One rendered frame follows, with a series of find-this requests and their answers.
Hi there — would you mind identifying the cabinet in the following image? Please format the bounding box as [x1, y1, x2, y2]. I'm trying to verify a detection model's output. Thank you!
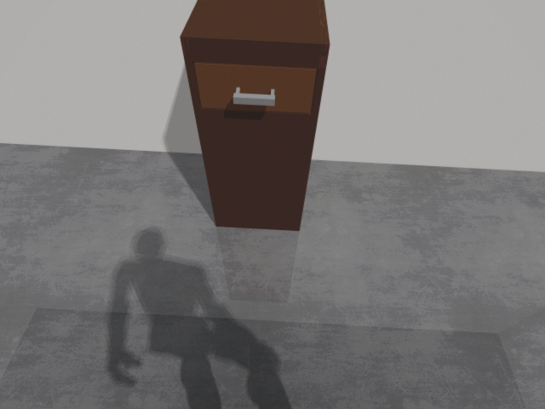
[180, 0, 330, 231]

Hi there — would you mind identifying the drawer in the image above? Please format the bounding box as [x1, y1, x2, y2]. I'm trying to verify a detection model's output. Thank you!
[194, 62, 317, 113]

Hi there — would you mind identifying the handle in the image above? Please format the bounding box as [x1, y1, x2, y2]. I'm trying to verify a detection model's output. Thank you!
[233, 87, 275, 106]

